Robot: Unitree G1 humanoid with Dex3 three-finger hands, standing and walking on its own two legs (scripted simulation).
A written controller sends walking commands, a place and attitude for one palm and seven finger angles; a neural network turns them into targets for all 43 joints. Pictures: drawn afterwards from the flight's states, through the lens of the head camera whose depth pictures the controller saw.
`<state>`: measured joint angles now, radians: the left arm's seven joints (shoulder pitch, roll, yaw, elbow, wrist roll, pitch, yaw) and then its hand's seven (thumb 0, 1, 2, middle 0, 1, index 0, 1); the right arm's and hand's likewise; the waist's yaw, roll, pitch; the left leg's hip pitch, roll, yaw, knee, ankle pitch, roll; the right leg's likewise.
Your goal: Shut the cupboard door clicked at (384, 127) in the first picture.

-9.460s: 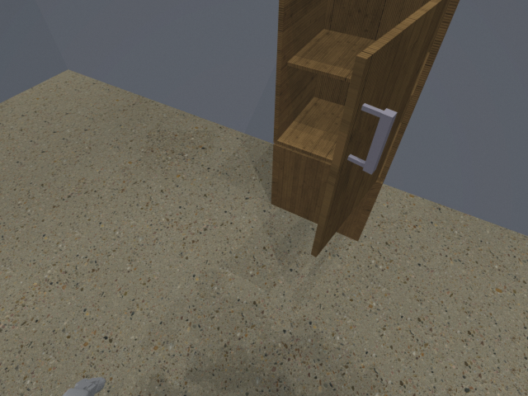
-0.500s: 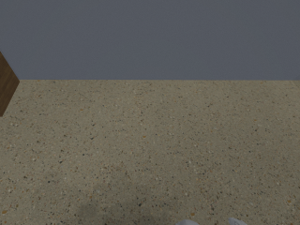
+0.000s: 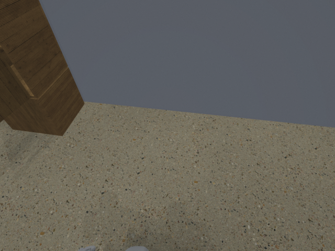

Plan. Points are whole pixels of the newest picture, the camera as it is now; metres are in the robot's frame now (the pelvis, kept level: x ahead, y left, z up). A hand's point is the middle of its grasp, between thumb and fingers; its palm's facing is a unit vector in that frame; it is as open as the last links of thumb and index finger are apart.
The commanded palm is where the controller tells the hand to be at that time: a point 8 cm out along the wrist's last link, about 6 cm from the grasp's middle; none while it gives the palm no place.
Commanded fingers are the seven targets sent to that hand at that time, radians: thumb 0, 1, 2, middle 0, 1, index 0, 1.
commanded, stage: walk to a spot facing it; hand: left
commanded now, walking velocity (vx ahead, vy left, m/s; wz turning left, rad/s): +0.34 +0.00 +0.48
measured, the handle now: out of the picture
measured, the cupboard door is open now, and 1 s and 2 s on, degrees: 81 81 81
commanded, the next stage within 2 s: turn to face it in 1.30 s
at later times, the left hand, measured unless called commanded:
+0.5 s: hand out of the picture +0.11 +0.28 -0.18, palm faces +0.29 -0.94 -0.18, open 7.4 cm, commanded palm none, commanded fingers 0.00 0.90 0.90 -0.20 -0.30 -0.20 -0.30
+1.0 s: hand (102, 149) +0.50 +0.28 -0.16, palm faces +0.18 -0.96 -0.20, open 7.4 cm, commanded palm none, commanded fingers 0.00 0.90 0.90 -0.20 -0.30 -0.20 -0.30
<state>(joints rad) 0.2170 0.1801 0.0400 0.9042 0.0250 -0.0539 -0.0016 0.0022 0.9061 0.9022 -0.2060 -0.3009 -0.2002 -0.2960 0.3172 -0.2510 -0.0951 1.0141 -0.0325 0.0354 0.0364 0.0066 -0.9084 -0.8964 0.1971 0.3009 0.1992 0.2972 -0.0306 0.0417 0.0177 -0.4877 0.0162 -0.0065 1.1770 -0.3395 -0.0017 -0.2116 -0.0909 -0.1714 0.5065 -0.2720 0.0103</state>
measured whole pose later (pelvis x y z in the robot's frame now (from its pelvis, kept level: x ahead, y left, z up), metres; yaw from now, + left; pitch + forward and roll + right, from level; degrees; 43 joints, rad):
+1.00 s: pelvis +0.41 +0.08 -0.01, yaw +12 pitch -2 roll +0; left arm 0.08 0.16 0.05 0.97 0.02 -0.07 -0.02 0.00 0.91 0.90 -0.20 -0.30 -0.20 -0.30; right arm 0.47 -0.13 -0.05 1.17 -0.01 -0.03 -0.01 0.00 -0.91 -0.90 0.20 0.30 0.20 0.30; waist -0.05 0.03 0.10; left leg -0.23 0.04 0.03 1.11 -0.45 0.02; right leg -0.35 -0.04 -0.16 0.62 -0.23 -0.06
